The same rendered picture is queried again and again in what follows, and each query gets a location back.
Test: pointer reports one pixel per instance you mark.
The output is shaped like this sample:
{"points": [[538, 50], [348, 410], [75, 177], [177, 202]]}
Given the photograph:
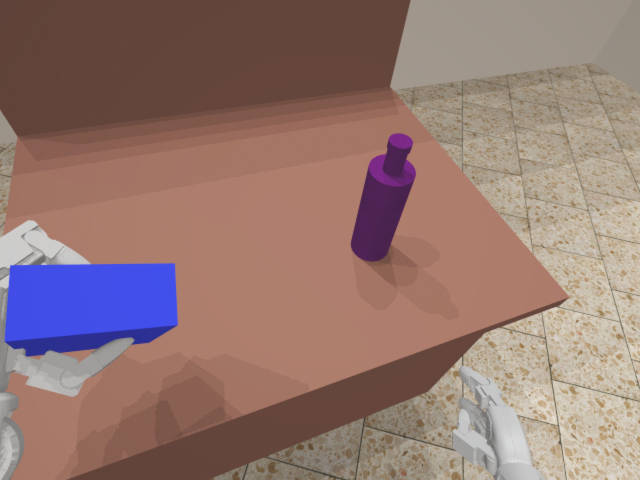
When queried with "robot right hand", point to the robot right hand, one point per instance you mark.
{"points": [[498, 438]]}

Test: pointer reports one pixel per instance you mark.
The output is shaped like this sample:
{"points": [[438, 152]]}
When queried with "sponge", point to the sponge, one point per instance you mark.
{"points": [[67, 308]]}

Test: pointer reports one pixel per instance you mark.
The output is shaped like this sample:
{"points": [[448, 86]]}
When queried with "robot left hand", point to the robot left hand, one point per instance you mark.
{"points": [[28, 244]]}

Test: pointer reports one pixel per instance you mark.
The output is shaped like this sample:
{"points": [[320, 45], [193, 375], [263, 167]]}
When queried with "robot left forearm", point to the robot left forearm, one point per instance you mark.
{"points": [[11, 436]]}

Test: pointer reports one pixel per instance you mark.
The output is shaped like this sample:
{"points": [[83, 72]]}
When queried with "table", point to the table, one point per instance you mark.
{"points": [[233, 138]]}

